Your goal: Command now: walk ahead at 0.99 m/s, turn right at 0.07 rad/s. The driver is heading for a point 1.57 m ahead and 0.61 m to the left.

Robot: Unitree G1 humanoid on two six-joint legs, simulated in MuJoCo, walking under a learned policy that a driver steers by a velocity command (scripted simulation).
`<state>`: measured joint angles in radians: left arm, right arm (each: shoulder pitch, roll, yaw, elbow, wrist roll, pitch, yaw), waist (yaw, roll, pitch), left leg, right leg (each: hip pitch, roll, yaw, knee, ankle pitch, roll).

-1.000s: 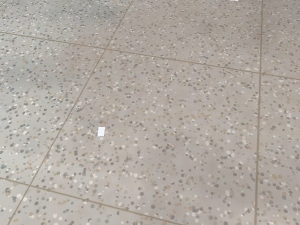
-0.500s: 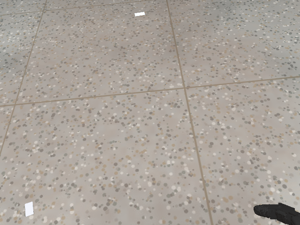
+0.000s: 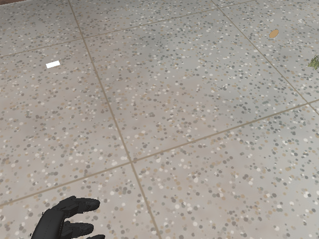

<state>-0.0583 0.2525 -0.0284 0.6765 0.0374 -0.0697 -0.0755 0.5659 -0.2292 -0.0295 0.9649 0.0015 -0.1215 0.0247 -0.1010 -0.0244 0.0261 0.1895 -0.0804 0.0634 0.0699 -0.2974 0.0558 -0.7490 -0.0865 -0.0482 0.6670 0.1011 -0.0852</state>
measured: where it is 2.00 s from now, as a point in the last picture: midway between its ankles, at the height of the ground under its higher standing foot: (57, 84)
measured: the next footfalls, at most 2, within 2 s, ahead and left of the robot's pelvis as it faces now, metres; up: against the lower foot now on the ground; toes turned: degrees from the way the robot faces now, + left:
right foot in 0.10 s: +0.32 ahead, -0.10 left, +0.00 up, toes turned -3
left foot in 0.56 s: +0.75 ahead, +0.07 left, +0.00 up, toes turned +21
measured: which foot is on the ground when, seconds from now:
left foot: down 0.00-0.12, up 0.14-0.54, down 0.56-0.96, up 0.98-1.00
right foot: up 0.00-0.08, down 0.10-0.56, up 0.58-0.96, down 0.98-1.00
